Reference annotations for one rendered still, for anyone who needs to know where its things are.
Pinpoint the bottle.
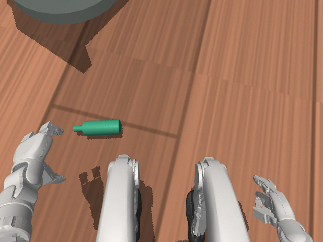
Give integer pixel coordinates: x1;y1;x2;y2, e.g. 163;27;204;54
73;119;121;136

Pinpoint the right robot foot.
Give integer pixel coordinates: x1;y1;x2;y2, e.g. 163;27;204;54
186;190;205;242

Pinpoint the left robot arm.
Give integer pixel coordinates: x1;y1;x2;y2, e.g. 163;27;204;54
0;159;44;242

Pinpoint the right robot arm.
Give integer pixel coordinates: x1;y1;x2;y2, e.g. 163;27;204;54
277;219;313;242

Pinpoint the left robot hand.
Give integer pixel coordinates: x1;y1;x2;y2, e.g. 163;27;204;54
13;121;66;186

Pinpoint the right robot hand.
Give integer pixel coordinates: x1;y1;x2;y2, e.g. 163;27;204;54
253;175;296;227

